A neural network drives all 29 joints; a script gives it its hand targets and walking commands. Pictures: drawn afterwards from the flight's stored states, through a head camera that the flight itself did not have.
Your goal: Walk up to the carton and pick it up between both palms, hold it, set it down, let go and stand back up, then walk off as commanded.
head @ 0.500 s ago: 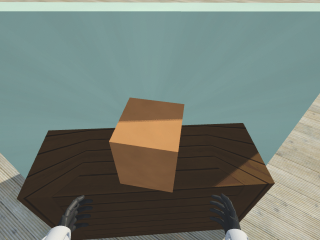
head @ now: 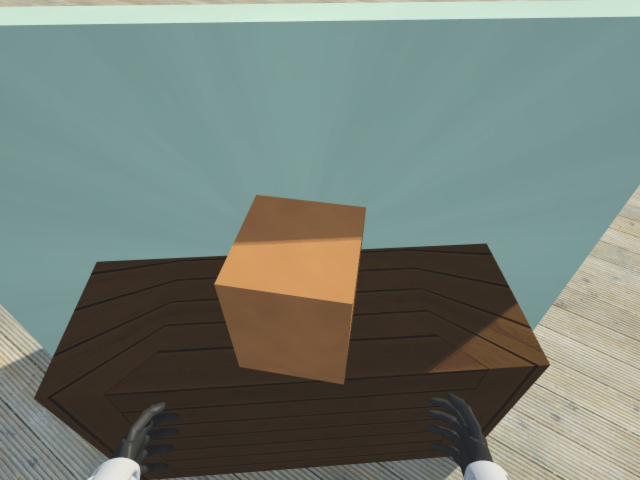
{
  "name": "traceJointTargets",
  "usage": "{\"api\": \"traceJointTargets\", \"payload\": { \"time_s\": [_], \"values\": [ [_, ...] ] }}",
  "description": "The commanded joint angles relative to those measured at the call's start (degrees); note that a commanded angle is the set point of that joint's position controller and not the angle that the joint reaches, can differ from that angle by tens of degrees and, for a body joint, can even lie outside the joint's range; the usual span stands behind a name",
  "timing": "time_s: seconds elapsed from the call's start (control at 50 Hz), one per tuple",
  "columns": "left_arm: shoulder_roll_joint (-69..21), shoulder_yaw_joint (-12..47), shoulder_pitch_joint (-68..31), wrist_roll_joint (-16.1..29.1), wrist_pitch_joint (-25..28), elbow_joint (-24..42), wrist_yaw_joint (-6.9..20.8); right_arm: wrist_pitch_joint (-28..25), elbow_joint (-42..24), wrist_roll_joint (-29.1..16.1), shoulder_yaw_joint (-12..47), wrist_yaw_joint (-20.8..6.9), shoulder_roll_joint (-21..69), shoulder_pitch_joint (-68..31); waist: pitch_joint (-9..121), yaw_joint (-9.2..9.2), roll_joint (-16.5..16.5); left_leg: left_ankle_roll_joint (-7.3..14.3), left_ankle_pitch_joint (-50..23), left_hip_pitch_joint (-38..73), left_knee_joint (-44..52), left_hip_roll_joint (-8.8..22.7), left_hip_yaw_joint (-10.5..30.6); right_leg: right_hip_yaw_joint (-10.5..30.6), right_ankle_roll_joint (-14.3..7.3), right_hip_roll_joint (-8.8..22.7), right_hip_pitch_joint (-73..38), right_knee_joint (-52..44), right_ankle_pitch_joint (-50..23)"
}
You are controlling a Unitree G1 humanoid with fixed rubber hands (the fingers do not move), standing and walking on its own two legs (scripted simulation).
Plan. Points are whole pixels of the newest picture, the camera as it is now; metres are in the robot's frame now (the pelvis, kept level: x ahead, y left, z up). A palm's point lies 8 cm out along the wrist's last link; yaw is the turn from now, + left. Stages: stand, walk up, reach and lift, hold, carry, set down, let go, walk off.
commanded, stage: let go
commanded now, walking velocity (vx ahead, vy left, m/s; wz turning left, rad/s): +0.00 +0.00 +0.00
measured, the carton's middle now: (300, 290) +0.46 +0.02 -0.09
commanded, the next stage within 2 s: stand in 0.30 s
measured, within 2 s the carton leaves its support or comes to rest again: neither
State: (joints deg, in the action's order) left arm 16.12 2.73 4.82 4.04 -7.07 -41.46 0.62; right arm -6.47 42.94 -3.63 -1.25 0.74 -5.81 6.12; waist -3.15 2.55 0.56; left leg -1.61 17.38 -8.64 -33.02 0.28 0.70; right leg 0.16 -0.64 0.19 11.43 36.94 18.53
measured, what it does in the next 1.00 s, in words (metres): stands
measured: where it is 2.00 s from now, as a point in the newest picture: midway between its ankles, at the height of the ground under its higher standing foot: outside the picture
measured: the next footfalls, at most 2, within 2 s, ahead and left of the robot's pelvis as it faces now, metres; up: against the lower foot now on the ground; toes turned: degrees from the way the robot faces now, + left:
right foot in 1.68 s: -0.02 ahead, -0.07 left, +0.00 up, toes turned +1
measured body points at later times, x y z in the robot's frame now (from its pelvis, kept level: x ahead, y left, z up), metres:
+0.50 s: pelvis +0.00 -0.01 +0.00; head -0.01 -0.02 +0.45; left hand +0.18 +0.24 -0.08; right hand +0.13 -0.25 -0.12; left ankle +0.01 +0.14 -0.73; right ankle +0.02 -0.10 -0.73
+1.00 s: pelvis +0.03 +0.00 +0.00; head +0.04 -0.02 +0.45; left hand +0.19 +0.25 -0.10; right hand +0.11 -0.27 -0.14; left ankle +0.01 +0.14 -0.73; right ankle +0.02 -0.10 -0.73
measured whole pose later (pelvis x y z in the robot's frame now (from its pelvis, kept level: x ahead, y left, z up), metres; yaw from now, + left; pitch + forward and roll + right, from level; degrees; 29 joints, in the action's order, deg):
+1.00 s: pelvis +0.03 +0.00 +0.00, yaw +0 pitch -3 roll +2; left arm 16.1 2.7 7.3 -1.2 -1.5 -46.7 0.3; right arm -0.4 55.8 -2.2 -1.3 0.0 -15.0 9.5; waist -3.3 2.5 -0.4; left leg -2.0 18.6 -9.6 -31.0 0.3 0.7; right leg 0.2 -1.3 0.2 13.0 36.1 20.4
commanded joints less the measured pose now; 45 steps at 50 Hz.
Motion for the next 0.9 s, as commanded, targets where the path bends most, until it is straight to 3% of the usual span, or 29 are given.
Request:
{"api": "traceJointTargets", "payload": {
  "time_s": [0.0,0.04,0.06,0.08,0.14,0.2,0.22,0.24,0.3,0.32,0.34,0.38,0.4,0.42,0.44,0.46,0.54,0.56,0.6,0.62,0.66,0.7,0.72,0.74,0.76,0.8,0.84,0.86,0.88],
  "values": [
    [4.96,-4.99,-3.91,-2.19,0.64,12.09,-1.64,-2.80,-5.40,6.79,-4.20,-1.20,-11.54,-5.93,-0.47,-4.44,-4.37,-1.29,-11.24,-2.33,12.32,0.11,-6.06,-2.07,-0.73,-1.96,-4.56,-13.17,-8.02],
    [5.02,-6.24,-4.92,-2.18,0.79,15.07,-1.69,-3.15,-8.42,6.32,-3.51,-1.06,-11.78,-7.13,2.49,-5.76,-3.79,-1.60,-13.16,-0.73,12.43,-0.05,-6.30,-1.79,-0.53,-1.87,-5.80,-13.84,-10.35],
    [5.36,-5.65,-4.05,-0.90,1.01,16.22,-1.26,-3.30,-9.21,6.92,-4.01,-0.63,-11.04,-5.07,3.36,-4.27,-1.46,-1.08,-13.01,-0.71,11.14,-0.76,-6.20,-1.53,0.41,-1.47,-6.58,-13.76,-11.62],
    [2.77,-5.63,1.58,-3.90,-0.16,13.76,-1.61,-3.47,-2.63,7.01,-3.95,-1.71,-13.48,-1.98,0.97,-4.29,-4.82,-1.75,-16.53,1.27,11.92,0.03,-6.08,-2.62,-0.19,-2.28,-6.35,-13.50,-15.37],
    [5.85,-7.03,-3.08,-2.01,0.86,13.24,-0.89,-3.76,-9.59,6.88,-3.10,-0.71,-12.09,-5.99,3.31,-5.12,0.90,-0.62,-13.03,-0.93,11.19,-0.47,-6.45,-1.44,0.39,-1.37,-5.37,-14.82,-11.31],
    [4.22,-5.08,-4.73,-2.65,0.03,11.58,-1.22,-2.74,-5.25,8.42,-4.06,-1.12,-12.73,-5.49,-0.27,-4.25,0.36,-0.61,-9.71,-0.95,12.15,-0.44,-6.71,-2.33,-0.03,-1.50,-3.72,-15.07,-8.27],
    [3.56,-4.06,-1.80,-2.52,-0.32,15.30,-1.09,-2.37,-4.91,8.15,-4.08,-1.18,-11.72,-2.74,-1.93,-3.09,-1.32,-0.97,-9.52,-1.23,12.55,-0.11,-6.31,-2.12,-0.33,-1.19,-4.71,-15.04,-8.94],
    [5.16,-4.58,-4.60,-2.16,-0.11,13.24,-0.92,-2.14,-5.42,7.74,-4.48,-0.91,-11.64,-5.80,-0.06,-4.18,0.25,-0.43,-8.17,-2.56,11.72,-0.02,-6.88,-1.72,-0.14,-0.92,-3.81,-14.83,-8.19],
    [5.36,-5.04,-3.14,-1.32,0.27,13.42,-1.21,-2.93,-8.01,7.24,-3.38,-1.16,-11.55,-4.43,2.39,-4.04,0.86,-0.19,-8.44,-2.81,11.68,0.18,-5.98,-1.52,-0.20,-0.81,-5.66,-14.28,-8.75],
    [11.49,-6.44,0.91,-5.68,3.95,6.25,-1.75,1.61,1.15,7.40,-4.74,0.20,-23.04,-2.06,0.68,-5.84,-1.26,0.47,-3.57,-8.02,7.82,1.16,-0.11,9.82,-1.82,5.85,0.16,-16.34,-0.61],
    [14.80,-6.54,1.00,-6.15,5.40,6.36,-1.81,3.40,1.02,6.74,-4.08,0.55,-20.09,2.18,-4.21,-3.29,1.71,1.35,-0.69,-6.20,8.01,2.29,0.84,11.17,-2.23,6.84,6.81,-19.96,8.68],
    [15.94,-6.30,-0.19,-6.77,6.89,4.77,-1.45,4.46,2.55,7.45,-3.54,-0.26,-21.36,2.83,-5.29,-2.24,3.37,2.55,5.32,-6.03,6.28,0.62,-0.22,11.76,-1.30,6.11,12.20,-22.59,18.53],
    [13.71,-5.88,-0.83,-6.88,7.44,5.19,-1.05,4.37,2.57,7.09,-3.71,-0.17,-20.60,1.80,-8.98,-3.02,9.28,2.55,5.83,-7.72,4.78,0.17,-0.20,11.79,-0.71,6.90,15.24,-24.31,23.88],
    [12.91,-5.59,-2.98,-6.69,7.45,5.14,-0.88,4.30,3.22,7.21,-3.24,-0.52,-19.97,1.98,-7.05,-1.55,8.55,2.84,1.72,-4.19,1.26,-0.77,-1.83,14.12,-0.88,7.69,16.60,-27.61,22.06],
    [16.42,-6.18,-3.24,-6.50,7.84,6.01,-1.35,4.73,3.75,7.45,-2.61,-0.94,-18.53,5.78,-2.45,-1.34,8.81,3.45,3.41,-3.88,5.46,0.58,-0.75,11.23,-0.77,6.65,11.85,-22.85,17.89],
    [15.23,-6.68,0.60,-6.12,8.32,5.28,-1.19,4.13,4.06,6.95,-3.08,-1.45,-20.66,1.73,0.04,-3.47,-0.59,3.20,-0.28,-5.51,6.66,0.73,-0.80,10.81,-0.95,6.63,6.95,-20.70,9.97],
    [16.24,-7.14,-1.99,-5.64,8.40,5.07,-1.18,4.10,5.56,6.52,-3.12,-0.88,-21.07,-0.62,2.94,-2.00,1.64,3.24,-4.57,-3.81,6.41,3.01,1.69,10.53,-2.06,6.78,4.49,-18.86,4.63],
    [15.83,-7.02,-0.22,-5.81,8.63,3.60,-0.95,3.61,6.38,6.28,-2.04,-0.89,-21.11,2.86,1.73,-1.77,-2.40,3.66,-4.38,-4.92,7.43,3.19,3.50,11.26,-2.25,6.50,3.02,-17.85,1.73],
    [13.90,-6.20,-0.47,-5.23,9.26,2.37,-0.73,3.89,7.82,6.29,-2.63,-0.65,-23.33,1.00,1.22,-2.97,-3.51,4.24,-8.28,-7.08,9.10,4.51,4.43,7.97,-1.92,5.74,-0.03,-14.55,-4.21],
    [14.20,-6.61,0.30,-5.44,9.09,1.15,-1.01,3.84,8.17,6.38,-2.99,-0.27,-24.10,0.01,2.29,-3.42,1.74,3.95,-8.69,-6.62,8.79,4.15,4.19,7.03,-1.89,4.51,-1.13,-14.47,-7.44],
    [14.33,-6.95,0.41,-5.21,9.61,1.41,-0.82,3.55,8.79,5.81,-2.49,-0.48,-25.57,-0.63,4.07,-3.07,-2.90,4.04,-10.09,-5.24,8.82,3.86,4.06,6.77,-1.68,4.50,-2.46,-13.29,-12.58],
    [13.38,-6.55,1.51,-5.30,9.39,0.60,-0.83,4.25,8.98,5.47,-2.64,-0.95,-24.32,-1.74,2.37,-3.88,-3.11,2.99,-12.26,-5.78,8.07,3.91,3.19,5.61,-2.13,5.26,-1.06,-13.24,-11.70],
    [14.54,-6.50,0.85,-5.07,9.64,-0.21,-0.64,4.68,9.18,4.96,-2.91,-0.75,-25.29,-0.64,3.95,-1.92,-2.94,3.84,-12.20,-4.94,8.06,4.27,3.55,6.55,-1.93,5.79,-2.12,-13.96,-14.67],
    [15.24,-6.52,-0.48,-4.98,9.53,-0.69,-1.27,4.62,8.75,5.72,-2.72,-0.93,-23.61,-2.45,4.82,-2.77,0.64,4.04,-13.33,-3.13,8.04,4.56,3.59,5.99,-2.29,5.12,-1.82,-13.21,-17.24],
    [17.60,-7.17,0.94,-5.00,9.41,-1.13,-1.14,4.83,9.37,5.95,-2.38,-0.33,-24.28,0.65,6.33,-1.76,-0.64,3.08,-15.77,-1.79,8.08,4.30,2.47,7.24,-2.27,5.04,-2.20,-13.66,-16.08],
    [15.26,-6.66,-0.60,-4.97,9.26,-0.53,-1.10,4.72,9.65,5.77,-2.39,-0.19,-23.93,1.43,4.14,-2.54,-1.70,3.37,-15.50,-4.02,8.14,4.98,4.06,7.43,-2.82,5.60,-2.45,-13.71,-14.40],
    [16.89,-6.85,1.20,-4.47,9.31,-1.66,-1.62,4.94,9.45,5.42,-2.38,-0.04,-23.10,1.56,6.70,-1.91,2.23,3.12,-17.05,-0.86,5.99,4.29,3.02,5.87,-2.11,5.03,-1.76,-12.94,-17.16],
    [14.60,-6.09,2.42,-5.22,9.31,-3.26,-1.83,4.79,9.09,6.07,-2.02,-0.18,-22.42,-1.41,4.02,-3.67,3.09,3.82,-15.50,-2.99,7.62,4.56,3.07,6.45,-2.50,5.31,-1.66,-13.61,-17.40],
    [16.07,-6.68,0.20,-5.28,9.44,-3.34,-1.80,4.84,9.49,5.23,-2.88,0.17,-22.81,-0.47,4.67,-2.20,2.03,2.96,-15.30,-3.44,6.18,3.45,2.31,8.13,-2.66,6.26,-2.13,-14.43,-18.37]
  ]
}}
